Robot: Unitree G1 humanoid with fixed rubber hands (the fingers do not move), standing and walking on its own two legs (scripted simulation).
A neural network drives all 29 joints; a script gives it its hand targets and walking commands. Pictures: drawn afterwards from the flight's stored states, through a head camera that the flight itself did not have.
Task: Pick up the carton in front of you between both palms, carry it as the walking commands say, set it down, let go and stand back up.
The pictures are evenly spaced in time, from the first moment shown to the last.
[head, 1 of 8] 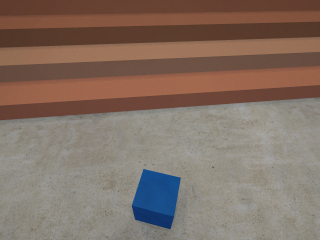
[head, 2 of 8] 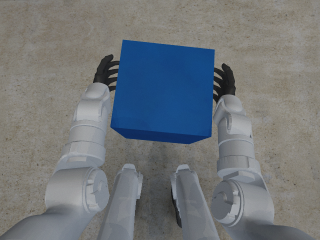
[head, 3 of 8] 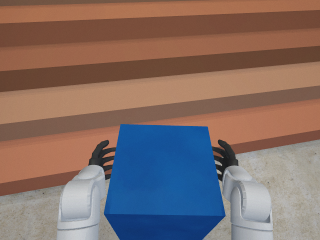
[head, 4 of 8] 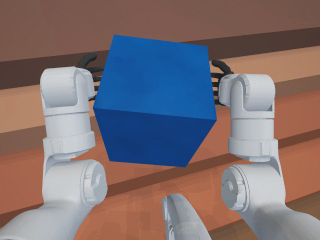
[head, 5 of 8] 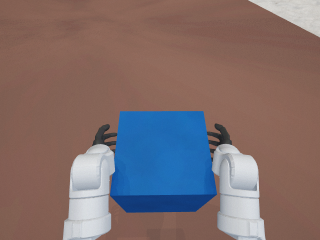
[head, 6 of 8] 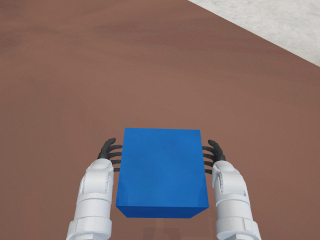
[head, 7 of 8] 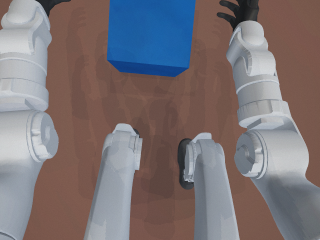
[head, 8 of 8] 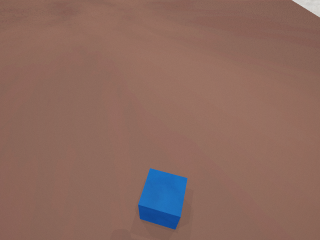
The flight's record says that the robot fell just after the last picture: no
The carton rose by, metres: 2.36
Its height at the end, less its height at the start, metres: +1.61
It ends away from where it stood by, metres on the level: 5.64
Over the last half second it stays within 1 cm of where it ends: yes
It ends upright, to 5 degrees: yes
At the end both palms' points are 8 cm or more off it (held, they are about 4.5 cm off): yes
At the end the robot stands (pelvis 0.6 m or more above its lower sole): yes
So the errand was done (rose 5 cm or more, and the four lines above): yes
